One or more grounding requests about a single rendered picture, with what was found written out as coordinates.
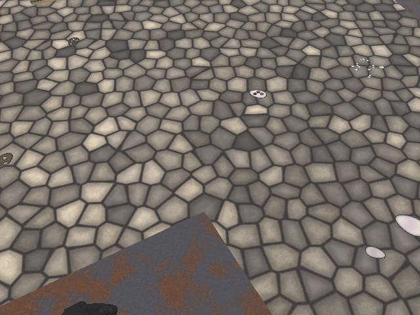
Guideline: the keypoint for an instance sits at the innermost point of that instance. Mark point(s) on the robot left hand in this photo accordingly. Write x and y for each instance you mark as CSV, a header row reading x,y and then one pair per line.
x,y
81,308

